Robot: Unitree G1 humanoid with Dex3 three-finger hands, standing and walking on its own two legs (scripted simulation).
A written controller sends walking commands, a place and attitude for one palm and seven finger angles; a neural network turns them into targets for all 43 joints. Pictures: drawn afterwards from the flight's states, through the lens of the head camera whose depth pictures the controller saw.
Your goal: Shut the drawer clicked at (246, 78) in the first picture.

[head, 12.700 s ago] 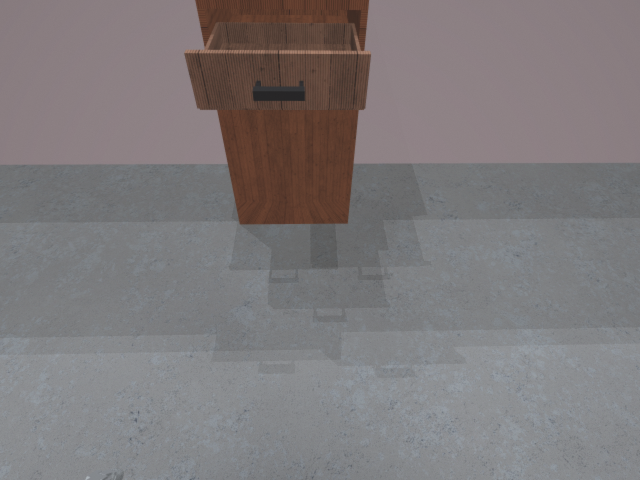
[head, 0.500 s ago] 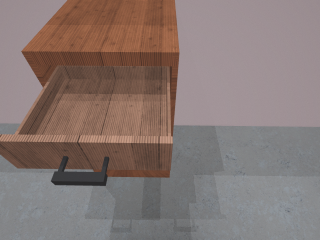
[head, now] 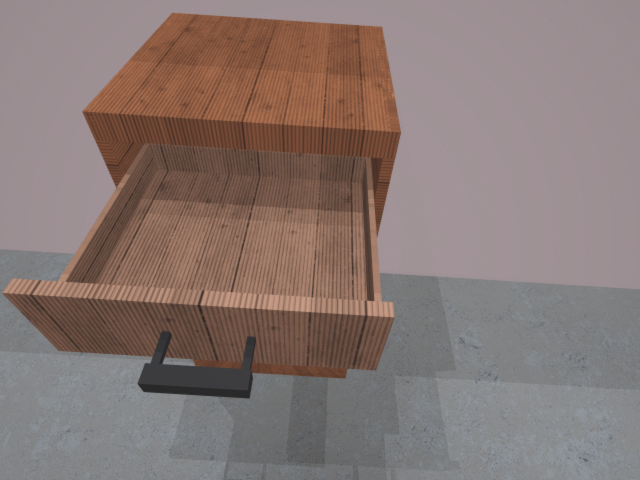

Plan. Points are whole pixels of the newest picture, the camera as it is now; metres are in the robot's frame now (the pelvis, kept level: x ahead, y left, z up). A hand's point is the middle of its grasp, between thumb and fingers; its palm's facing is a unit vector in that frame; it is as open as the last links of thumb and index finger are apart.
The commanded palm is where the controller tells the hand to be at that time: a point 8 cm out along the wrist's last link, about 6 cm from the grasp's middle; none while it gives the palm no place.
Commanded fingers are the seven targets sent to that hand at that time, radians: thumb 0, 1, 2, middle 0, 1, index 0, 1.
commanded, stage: come to a stop and stand still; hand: left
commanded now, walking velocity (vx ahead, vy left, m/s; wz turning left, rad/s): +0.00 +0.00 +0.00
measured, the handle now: (202, 361) +0.24 +0.16 +0.03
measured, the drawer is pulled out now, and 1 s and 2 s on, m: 0.29 0.29 0.29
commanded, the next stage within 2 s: look again from close up in 0.18 s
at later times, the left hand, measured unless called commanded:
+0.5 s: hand out of the picture -0.02 +0.18 -0.17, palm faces +0.03 -0.98 -0.18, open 7.4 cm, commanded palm none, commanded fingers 0.00 0.90 0.90 -0.20 -0.30 -0.20 -0.30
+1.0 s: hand out of the picture +0.12 +0.18 -0.06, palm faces +0.23 -0.95 -0.20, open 7.0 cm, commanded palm +0.07 +0.20 -0.04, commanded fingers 0.00 0.90 0.90 -0.38 -0.50 -0.38 -0.50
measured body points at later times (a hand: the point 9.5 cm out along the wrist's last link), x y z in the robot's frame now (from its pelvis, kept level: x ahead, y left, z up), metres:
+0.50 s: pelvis +0.00 +0.00 +0.01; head +0.00 +0.02 +0.46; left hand -0.02 +0.23 -0.16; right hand +0.00 -0.22 -0.15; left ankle -0.03 +0.07 -0.73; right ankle -0.02 -0.15 -0.73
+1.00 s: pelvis -0.02 -0.02 +0.00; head -0.03 -0.02 +0.45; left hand +0.10 +0.23 -0.04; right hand +0.04 -0.27 -0.13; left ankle -0.03 +0.07 -0.73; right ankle -0.02 -0.15 -0.73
